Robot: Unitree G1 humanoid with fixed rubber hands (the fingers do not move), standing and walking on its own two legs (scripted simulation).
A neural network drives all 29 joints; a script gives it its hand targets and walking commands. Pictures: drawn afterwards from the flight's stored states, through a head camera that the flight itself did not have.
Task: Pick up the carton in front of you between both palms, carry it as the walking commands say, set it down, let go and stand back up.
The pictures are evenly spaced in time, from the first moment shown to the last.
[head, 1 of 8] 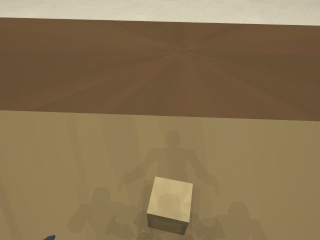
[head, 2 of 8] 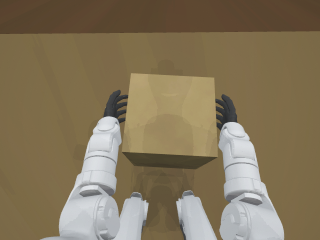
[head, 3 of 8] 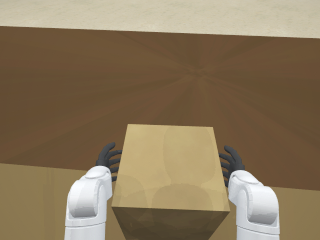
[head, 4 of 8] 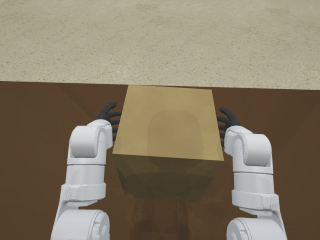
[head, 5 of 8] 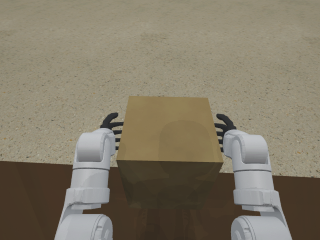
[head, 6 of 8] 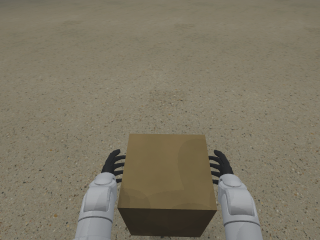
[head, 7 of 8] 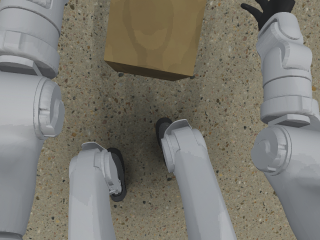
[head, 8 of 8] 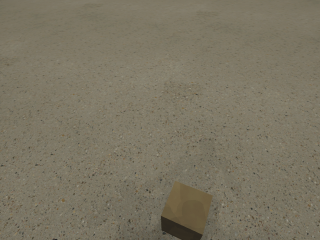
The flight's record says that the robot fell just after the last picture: no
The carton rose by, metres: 0.68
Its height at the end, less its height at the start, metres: -0.28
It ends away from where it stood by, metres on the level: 4.77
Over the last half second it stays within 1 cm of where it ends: yes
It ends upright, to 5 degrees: yes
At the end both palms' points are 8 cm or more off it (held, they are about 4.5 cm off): yes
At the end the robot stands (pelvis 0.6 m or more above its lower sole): yes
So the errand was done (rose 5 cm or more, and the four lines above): yes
